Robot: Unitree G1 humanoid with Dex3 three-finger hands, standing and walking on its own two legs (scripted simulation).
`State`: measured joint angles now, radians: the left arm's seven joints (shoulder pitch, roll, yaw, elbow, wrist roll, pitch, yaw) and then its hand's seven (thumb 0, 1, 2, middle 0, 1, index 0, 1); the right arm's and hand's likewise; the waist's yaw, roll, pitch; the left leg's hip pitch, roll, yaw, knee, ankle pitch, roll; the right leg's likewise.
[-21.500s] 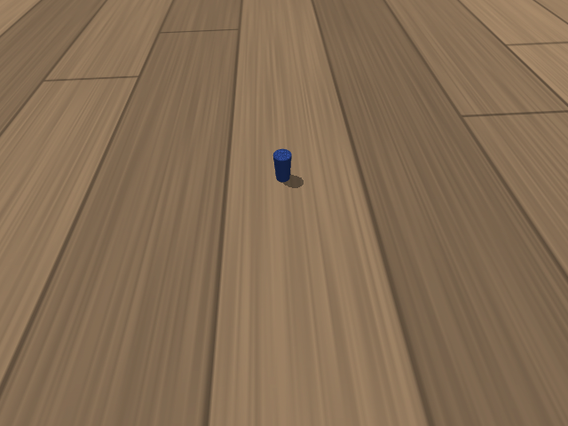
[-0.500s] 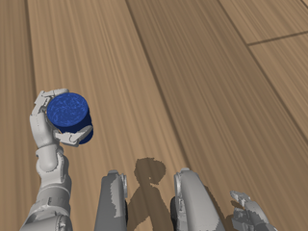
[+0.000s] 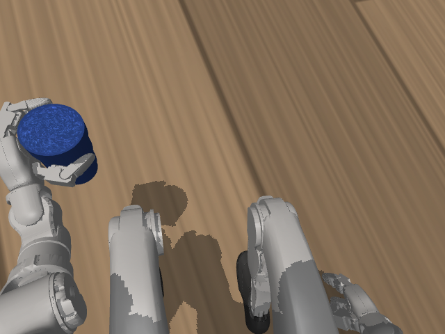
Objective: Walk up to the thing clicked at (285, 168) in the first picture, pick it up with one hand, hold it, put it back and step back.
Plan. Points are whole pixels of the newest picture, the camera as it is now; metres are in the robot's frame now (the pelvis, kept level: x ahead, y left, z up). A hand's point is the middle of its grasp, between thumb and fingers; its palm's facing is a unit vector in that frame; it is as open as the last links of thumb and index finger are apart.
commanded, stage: crouch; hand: left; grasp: from the side
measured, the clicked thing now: (67, 151) +0.43 +0.26 -0.08
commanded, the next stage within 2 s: lower in 0.58 s
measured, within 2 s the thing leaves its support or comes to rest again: neither
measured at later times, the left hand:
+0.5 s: hand (74, 154) +0.45 +0.27 -0.13, palm faces +0.32 -0.95 -0.04, open 11.8 cm
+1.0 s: hand (87, 167) +0.44 +0.27 -0.21, palm faces +0.32 -0.95 -0.03, open 11.8 cm
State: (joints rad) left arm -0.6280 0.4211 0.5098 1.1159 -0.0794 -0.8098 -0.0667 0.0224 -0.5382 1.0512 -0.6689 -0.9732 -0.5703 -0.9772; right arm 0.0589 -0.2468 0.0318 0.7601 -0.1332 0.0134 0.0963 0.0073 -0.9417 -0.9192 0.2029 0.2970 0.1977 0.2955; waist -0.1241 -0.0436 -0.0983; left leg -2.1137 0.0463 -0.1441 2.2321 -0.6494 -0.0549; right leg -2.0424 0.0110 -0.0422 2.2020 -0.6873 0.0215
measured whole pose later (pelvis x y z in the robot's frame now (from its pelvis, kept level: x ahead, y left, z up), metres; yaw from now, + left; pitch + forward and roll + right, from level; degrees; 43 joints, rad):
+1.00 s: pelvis +0.00 +0.01 -0.09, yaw -6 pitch +21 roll -10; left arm -0.60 0.59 0.59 1.20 -0.09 -0.89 -0.07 0.02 -0.54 1.05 -0.67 -0.97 -0.57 -0.98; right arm -0.06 -0.30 0.24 0.69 -0.24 0.05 0.13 0.00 -0.94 -0.91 0.21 0.30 0.20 0.30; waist -0.19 -0.14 0.14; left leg -2.27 0.02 -0.29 2.56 -0.68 -0.07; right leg -2.16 0.06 -0.12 2.44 -0.68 0.06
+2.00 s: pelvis -0.01 +0.03 -0.10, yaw -11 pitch +12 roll -16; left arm -0.61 0.80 0.60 1.40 -0.06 -1.06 0.06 0.02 -0.53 1.05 -0.67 -0.96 -0.58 -0.96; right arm -0.17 -0.35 0.45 0.58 -0.35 0.03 0.16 0.00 -0.91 -0.90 0.21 0.30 0.20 0.30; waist -0.23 -0.27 0.29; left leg -2.23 0.02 -0.40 2.66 -0.69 -0.04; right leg -2.06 0.10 -0.20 2.44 -0.64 0.07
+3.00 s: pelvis -0.01 +0.03 -0.09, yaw -11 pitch +16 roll -17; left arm -0.57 0.82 0.61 1.12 -0.11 -0.93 -0.06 -0.02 -0.57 0.07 -0.06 -0.04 -0.07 -0.03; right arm -0.07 -0.33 0.40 0.60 -0.28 0.08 0.14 0.00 -0.90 -0.90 0.21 0.30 0.20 0.30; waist -0.17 -0.22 0.19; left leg -2.22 0.03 -0.38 2.61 -0.71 -0.03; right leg -2.05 0.08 -0.20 2.39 -0.67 0.05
